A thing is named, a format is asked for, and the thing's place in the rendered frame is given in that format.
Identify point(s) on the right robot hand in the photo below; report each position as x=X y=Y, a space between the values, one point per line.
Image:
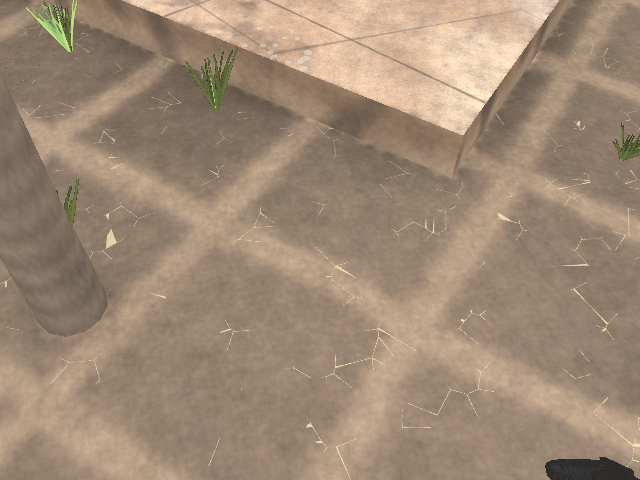
x=587 y=469

